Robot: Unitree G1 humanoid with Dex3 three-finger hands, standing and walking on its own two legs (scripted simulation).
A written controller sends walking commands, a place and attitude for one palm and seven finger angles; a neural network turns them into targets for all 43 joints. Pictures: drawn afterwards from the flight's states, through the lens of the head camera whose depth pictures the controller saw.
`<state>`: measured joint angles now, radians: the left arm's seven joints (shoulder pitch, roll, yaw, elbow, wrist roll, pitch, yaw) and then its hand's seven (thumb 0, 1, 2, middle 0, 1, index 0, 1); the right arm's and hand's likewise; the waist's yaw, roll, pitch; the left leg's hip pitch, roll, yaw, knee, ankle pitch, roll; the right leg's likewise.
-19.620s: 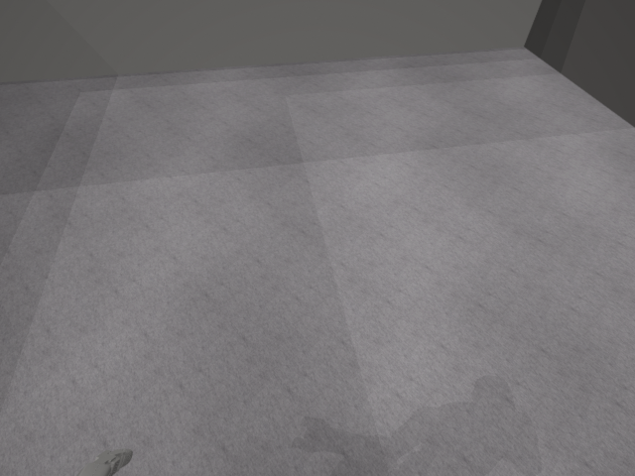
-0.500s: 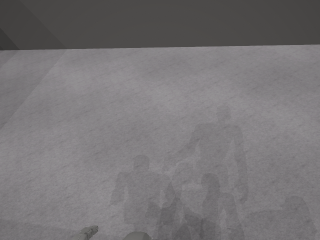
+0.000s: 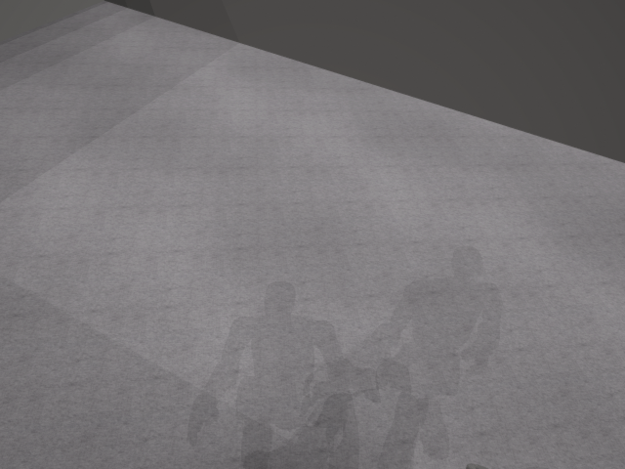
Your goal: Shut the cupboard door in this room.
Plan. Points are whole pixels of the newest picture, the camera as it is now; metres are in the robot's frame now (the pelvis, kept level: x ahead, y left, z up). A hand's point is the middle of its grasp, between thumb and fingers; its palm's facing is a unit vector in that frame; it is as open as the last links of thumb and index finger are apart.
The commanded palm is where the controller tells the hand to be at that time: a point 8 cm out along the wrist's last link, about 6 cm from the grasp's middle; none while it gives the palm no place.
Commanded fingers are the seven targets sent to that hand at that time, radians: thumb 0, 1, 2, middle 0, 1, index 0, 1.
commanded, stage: turn or walk to find it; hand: left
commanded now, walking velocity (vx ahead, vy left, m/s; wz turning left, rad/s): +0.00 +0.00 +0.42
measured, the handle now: out of the picture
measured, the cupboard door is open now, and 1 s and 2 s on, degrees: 81 81 81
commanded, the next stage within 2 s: none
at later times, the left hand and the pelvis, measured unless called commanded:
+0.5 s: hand out of the picture +0.06 +0.17 -0.14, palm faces +0.18 -0.94 -0.28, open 7.4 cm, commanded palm none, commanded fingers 0.00 0.90 0.90 -0.20 -0.30 -0.20 -0.30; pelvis -0.02 -0.04 +0.00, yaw +12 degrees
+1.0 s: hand out of the picture -0.13 +0.19 -0.18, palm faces +0.47 -0.85 -0.25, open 7.4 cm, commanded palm none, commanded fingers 0.00 0.90 0.90 -0.20 -0.30 -0.20 -0.30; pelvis -0.05 -0.01 +0.00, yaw +25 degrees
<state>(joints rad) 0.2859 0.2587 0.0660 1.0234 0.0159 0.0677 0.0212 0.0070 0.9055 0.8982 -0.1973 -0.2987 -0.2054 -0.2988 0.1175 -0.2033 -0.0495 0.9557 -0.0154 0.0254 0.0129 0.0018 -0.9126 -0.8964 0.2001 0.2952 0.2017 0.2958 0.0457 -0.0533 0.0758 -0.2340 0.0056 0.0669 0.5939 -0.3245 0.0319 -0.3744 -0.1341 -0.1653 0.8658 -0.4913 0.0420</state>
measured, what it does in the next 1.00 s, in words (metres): steps on the spot, turning left: right foot, then left foot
